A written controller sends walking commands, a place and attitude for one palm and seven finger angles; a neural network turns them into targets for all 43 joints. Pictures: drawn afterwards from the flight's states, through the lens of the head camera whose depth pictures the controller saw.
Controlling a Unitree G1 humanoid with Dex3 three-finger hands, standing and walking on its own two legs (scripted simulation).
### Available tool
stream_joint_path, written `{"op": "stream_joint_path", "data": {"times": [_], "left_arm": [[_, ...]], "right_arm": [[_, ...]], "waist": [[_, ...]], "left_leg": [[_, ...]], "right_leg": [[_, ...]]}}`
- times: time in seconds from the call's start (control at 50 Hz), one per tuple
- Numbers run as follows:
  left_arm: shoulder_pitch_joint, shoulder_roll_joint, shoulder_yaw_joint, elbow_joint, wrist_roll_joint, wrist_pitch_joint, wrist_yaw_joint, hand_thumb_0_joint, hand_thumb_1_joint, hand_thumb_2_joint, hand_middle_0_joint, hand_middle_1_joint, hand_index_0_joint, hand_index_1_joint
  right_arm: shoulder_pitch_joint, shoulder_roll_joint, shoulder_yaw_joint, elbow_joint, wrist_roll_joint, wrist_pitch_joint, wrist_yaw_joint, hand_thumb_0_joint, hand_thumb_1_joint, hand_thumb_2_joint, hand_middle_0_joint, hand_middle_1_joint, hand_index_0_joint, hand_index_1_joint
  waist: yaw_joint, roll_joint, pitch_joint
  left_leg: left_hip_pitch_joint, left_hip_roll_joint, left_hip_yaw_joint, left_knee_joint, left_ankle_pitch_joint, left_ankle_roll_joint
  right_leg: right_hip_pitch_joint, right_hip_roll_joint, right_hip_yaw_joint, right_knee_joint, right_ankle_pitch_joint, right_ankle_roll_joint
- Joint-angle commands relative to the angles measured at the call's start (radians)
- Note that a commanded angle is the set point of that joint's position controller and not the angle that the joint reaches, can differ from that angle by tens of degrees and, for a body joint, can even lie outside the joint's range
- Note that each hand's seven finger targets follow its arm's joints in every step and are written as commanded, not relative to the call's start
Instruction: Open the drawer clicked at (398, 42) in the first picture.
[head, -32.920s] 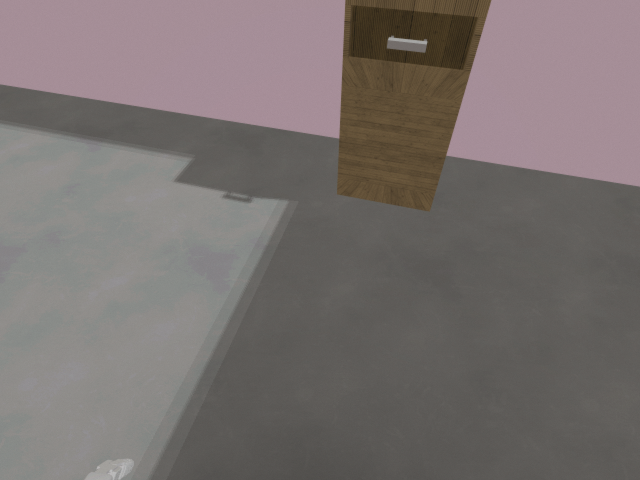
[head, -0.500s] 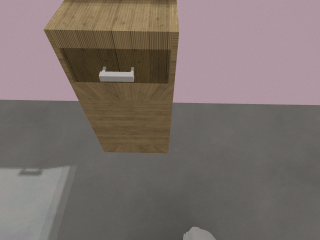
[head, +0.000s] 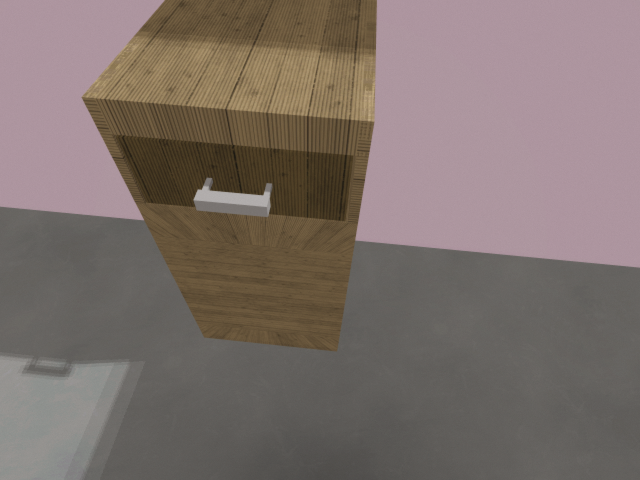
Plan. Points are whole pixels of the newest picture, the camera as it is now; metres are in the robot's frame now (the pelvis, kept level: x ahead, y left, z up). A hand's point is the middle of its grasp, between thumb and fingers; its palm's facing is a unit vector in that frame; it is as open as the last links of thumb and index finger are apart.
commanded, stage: come to a stop and stand still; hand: left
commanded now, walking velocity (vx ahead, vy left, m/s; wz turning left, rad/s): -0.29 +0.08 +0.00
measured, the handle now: (235, 194) +0.56 +0.18 -0.02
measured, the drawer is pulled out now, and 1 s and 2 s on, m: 0.00 0.00 0.00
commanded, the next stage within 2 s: look again from close up in 1.00 s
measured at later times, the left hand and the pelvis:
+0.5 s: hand out of the picture +0.05 +0.22 -0.16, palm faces -0.02 -0.96 -0.30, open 7.4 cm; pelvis -0.03 +0.02 -0.01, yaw -3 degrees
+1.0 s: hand out of the picture -0.05 +0.18 -0.17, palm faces -0.01 -0.98 -0.18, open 7.4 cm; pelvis -0.05 +0.01 +0.00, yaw -2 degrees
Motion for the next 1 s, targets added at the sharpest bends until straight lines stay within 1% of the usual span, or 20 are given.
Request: {"op": "stream_joint_path", "data": {"times": [0.0, 0.02, 0.04, 0.08, 0.16, 0.2, 0.22, 0.24, 0.26, 0.3, 0.34, 0.38, 0.42, 0.44, 0.5, 0.58, 0.64, 0.7, 0.82, 0.98], "left_arm": [[0.126, 0.179, 0.046, -0.035, 0.006, 0.004, 0.022, 0.0, 0.9, 0.9, -0.2, -0.3, -0.2, -0.3], [0.139, 0.192, 0.048, -0.026, 0.01, 0.01, 0.028, 0.0, 0.9, 0.9, -0.2, -0.3, -0.2, -0.3], [0.126, 0.179, 0.047, -0.04, 0.015, 0.018, 0.036, 0.0, 0.9, 0.9, -0.2, -0.3, -0.2, -0.3], [0.057, 0.195, 0.057, -0.073, 0.017, 0.025, 0.039, 0.0, 0.9, 0.9, -0.2, -0.3, -0.2, -0.3], [-0.01, 0.189, 0.056, -0.107, 0.018, 0.027, 0.035, 0.0, 0.9, 0.9, -0.2, -0.3, -0.2, -0.3], [-0.025, 0.177, 0.049, -0.111, 0.005, 0.031, 0.032, 0.0, 0.9, 0.9, -0.2, -0.3, -0.2, -0.3], [0.006, 0.135, 0.04, -0.121, -0.001, 0.037, 0.03, 0.0, 0.9, 0.9, -0.2, -0.3, -0.2, -0.3], [0.088, 0.121, 0.006, -0.123, -0.015, 0.001, 0.057, 0.0, 0.9, 0.9, -0.2, -0.3, -0.2, -0.3], [0.064, 0.123, 0.012, -0.151, -0.007, -0.004, 0.058, 0.0, 0.9, 0.9, -0.2, -0.3, -0.2, -0.3], [0.008, 0.112, -0.004, -0.191, 0.007, 0.024, 0.045, 0.0, 0.9, 0.9, -0.2, -0.3, -0.2, -0.3], [0.031, 0.103, -0.006, -0.193, 0.004, 0.035, 0.03, 0.0, 0.9, 0.9, -0.2, -0.3, -0.2, -0.3], [0.099, 0.099, -0.005, -0.179, 0.006, 0.023, 0.017, 0.0, 0.9, 0.9, -0.2, -0.3, -0.2, -0.3], [0.077, 0.169, -0.008, -0.195, 0.013, 0.012, 0.015, 0.0, 0.9, 0.9, -0.2, -0.3, -0.2, -0.3], [0.045, 0.193, -0.009, -0.21, 0.01, 0.012, 0.014, 0.0, 0.9, 0.9, -0.2, -0.3, -0.2, -0.3], [-0.02, 0.171, -0.013, -0.229, 0.009, 0.024, 0.017, 0.0, 0.9, 0.9, -0.2, -0.3, -0.2, -0.3], [0.052, 0.139, -0.014, -0.217, 0.006, 0.038, 0.015, 0.0, 0.9, 0.9, -0.2, -0.3, -0.2, -0.3], [0.119, 0.109, -0.014, -0.186, 0.005, 0.029, 0.011, 0.0, 0.9, 0.9, -0.2, -0.3, -0.2, -0.3], [0.128, 0.099, -0.016, -0.161, 0.002, 0.018, 0.009, 0.0, 0.9, 0.9, -0.2, -0.3, -0.2, -0.3], [0.109, 0.097, -0.019, -0.112, -0.002, 0.011, 0.007, 0.0, 0.9, 0.9, -0.2, -0.3, -0.2, -0.3], [0.154, 0.057, -0.027, -0.039, -0.001, 0.007, 0.008, 0.0, 0.9, 0.9, -0.2, -0.3, -0.2, -0.3]], "right_arm": [[0.035, -0.113, -0.052, -0.069, 0.007, 0.036, -0.003, 0.0, -0.9, -0.9, 0.2, 0.3, 0.2, 0.3], [-0.021, -0.103, -0.052, -0.089, 0.011, 0.044, 0.002, 0.0, -0.9, -0.9, 0.2, 0.3, 0.2, 0.3], [-0.064, -0.104, -0.052, -0.104, 0.01, 0.051, 0.002, 0.0, -0.9, -0.9, 0.2, 0.3, 0.2, 0.3], [-0.086, -0.099, -0.048, -0.109, 0.016, 0.055, 0.01, 0.0, -0.9, -0.9, 0.2, 0.3, 0.2, 0.3], [-0.038, -0.099, -0.044, -0.094, 0.008, 0.055, 0.026, 0.0, -0.9, -0.9, 0.2, 0.3, 0.2, 0.3], [0.009, -0.123, -0.042, -0.078, 0.001, 0.047, 0.027, 0.0, -0.9, -0.9, 0.2, 0.3, 0.2, 0.3], [0.015, -0.191, -0.049, -0.088, -0.009, 0.034, 0.026, 0.0, -0.9, -0.9, 0.2, 0.3, 0.2, 0.3], [-0.04, -0.252, -0.067, -0.166, 0.012, 0.013, 0.03, 0.0, -0.9, -0.9, 0.2, 0.3, 0.2, 0.3], [-0.022, -0.255, -0.052, -0.223, 0.005, 0.011, 0.034, 0.0, -0.9, -0.9, 0.2, 0.3, 0.2, 0.3], [-0.011, -0.243, -0.051, -0.242, -0.011, 0.015, 0.015, 0.0, -0.9, -0.9, 0.2, 0.3, 0.2, 0.3], [-0.029, -0.227, -0.043, -0.261, -0.015, 0.024, 0.009, 0.0, -0.9, -0.9, 0.2, 0.3, 0.2, 0.3], [-0.077, -0.212, -0.037, -0.295, -0.01, 0.025, 0.015, 0.0, -0.9, -0.9, 0.2, 0.3, 0.2, 0.3], [-0.025, -0.148, -0.027, -0.303, 0.002, 0.026, 0.025, 0.0, -0.9, -0.9, 0.2, 0.3, 0.2, 0.3], [0.0, -0.136, -0.026, -0.29, 0.0, 0.033, 0.028, 0.0, -0.9, -0.9, 0.2, 0.3, 0.2, 0.3], [0.074, -0.133, -0.02, -0.236, -0.009, 0.029, 0.035, 0.0, -0.9, -0.9, 0.2, 0.3, 0.2, 0.3], [0.073, -0.168, -0.016, -0.217, -0.02, 0.015, 0.036, 0.0, -0.9, -0.9, 0.2, 0.3, 0.2, 0.3], [0.064, -0.171, -0.015, -0.204, -0.019, 0.007, 0.032, 0.0, -0.9, -0.9, 0.2, 0.3, 0.2, 0.3], [0.097, -0.153, -0.007, -0.168, -0.016, -0.001, 0.028, 0.0, -0.9, -0.9, 0.2, 0.3, 0.2, 0.3], [0.19, -0.115, 0.005, -0.095, -0.015, 0.002, 0.025, 0.0, -0.9, -0.9, 0.2, 0.3, 0.2, 0.3], [0.209, -0.096, 0.011, -0.048, -0.012, 0.0, 0.018, 0.0, -0.9, -0.9, 0.2, 0.3, 0.2, 0.3]], "waist": [[0.03, -0.162, -0.118], [0.059, -0.228, -0.105], [0.068, -0.241, -0.094], [0.045, -0.159, -0.123], [0.002, -0.151, -0.128], [-0.029, -0.104, -0.106], [-0.02, 0.088, -0.132], [-0.002, 0.278, -0.388], [-0.021, 0.255, -0.356], [-0.028, 0.375, -0.238], [-0.002, 0.26, -0.116], [0.044, 0.108, -0.111], [-0.002, -0.158, -0.083], [-0.018, -0.211, -0.072], [-0.048, -0.131, 0.003], [-0.001, 0.064, 0.063], [0.029, 0.052, 0.008], [0.021, 0.028, -0.049], [-0.011, 0.001, -0.032], [-0.004, 0.038, 0.009]], "left_leg": [[-0.112, -0.03, 0.033, 0.234, 0.125, -0.007], [-0.212, -0.064, 0.011, 0.367, -0.244, -0.008], [-0.253, -0.058, -0.059, 0.448, -0.308, 0.004], [-0.257, -0.044, -0.089, 0.387, -0.277, 0.001], [-0.096, -0.042, -0.054, 0.141, -0.085, -0.007], [0.051, -0.028, -0.041, -0.094, 0.16, 0.003], [0.139, 0.116, -0.19, -0.171, 0.401, 0.055], [0.269, 0.155, -0.093, 0.039, 0.81, 0.064], [0.231, 0.192, -0.155, 0.015, 0.862, 0.088], [0.18, 0.21, -0.202, -0.03, 1.008, 0.141], [0.026, 0.204, -0.169, -0.058, 0.797, 0.183], [-0.079, 0.138, -0.124, -0.008, 0.458, 0.14], [-0.138, -0.022, -0.022, 0.075, -0.026, 0.057], [-0.093, -0.056, -0.018, 0.104, -0.105, 0.047], [-0.011, -0.033, -0.051, 0.028, -0.04, 0.06], [-0.235, 0.05, -0.186, -0.225, -0.282, 0.087], [-0.294, 0.065, -0.198, -0.266, -0.294, 0.095], [-0.221, 0.039, -0.159, -0.227, -0.21, 0.084], [-0.143, 0.009, -0.118, -0.154, -0.129, 0.067], [-0.171, 0.023, -0.139, -0.187, -0.156, 0.065]], "right_leg": [[0.226, -0.23, 0.162, -0.065, 1.14, -0.135], [0.272, -0.31, 0.23, -0.102, 1.268, -0.201], [0.273, -0.33, 0.244, -0.121, 1.206, -0.225], [0.314, -0.295, 0.187, -0.119, 1.028, -0.214], [0.186, -0.24, 0.152, -0.125, 0.721, -0.161], [0.079, -0.188, 0.123, -0.078, 0.497, -0.094], [-0.027, -0.094, 0.066, 0.003, 0.214, -0.028], [0.029, -0.051, 0.069, 0.041, 0.083, -0.011], [-0.015, -0.03, 0.03, 0.064, -0.076, -0.019], [-0.14, 0.027, 0.022, 0.224, -0.265, -0.016], [-0.126, 0.014, 0.037, 0.233, -0.274, -0.023], [-0.01, 0.005, 0.033, 0.033, -0.033, -0.021], [-0.055, -0.163, 0.262, -0.144, 0.058, -0.091], [-0.139, -0.198, 0.3, -0.204, -0.076, -0.127], [-0.29, -0.119, 0.212, -0.214, -0.372, -0.088], [-0.158, -0.011, 0.1, -0.104, -0.319, -0.029], [-0.019, 0.001, 0.087, -0.077, -0.213, -0.026], [-0.018, -0.025, 0.124, -0.134, -0.218, -0.037], [-0.116, -0.06, 0.173, -0.219, -0.325, -0.052], [-0.109, -0.044, 0.162, -0.224, -0.299, -0.046]]}}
